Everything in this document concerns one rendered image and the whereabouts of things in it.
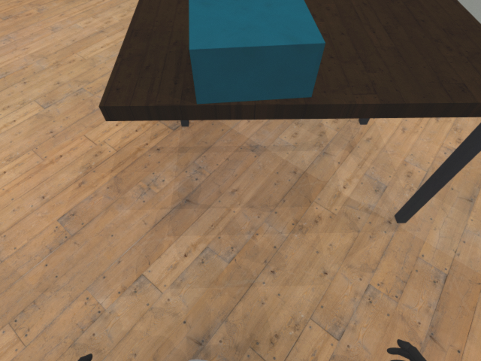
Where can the carton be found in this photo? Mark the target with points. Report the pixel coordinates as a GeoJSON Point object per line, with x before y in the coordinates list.
{"type": "Point", "coordinates": [250, 50]}

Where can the table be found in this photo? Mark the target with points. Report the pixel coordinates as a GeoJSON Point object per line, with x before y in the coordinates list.
{"type": "Point", "coordinates": [382, 59]}

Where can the right robot hand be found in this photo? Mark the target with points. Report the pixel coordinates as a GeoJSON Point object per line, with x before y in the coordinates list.
{"type": "Point", "coordinates": [406, 350]}

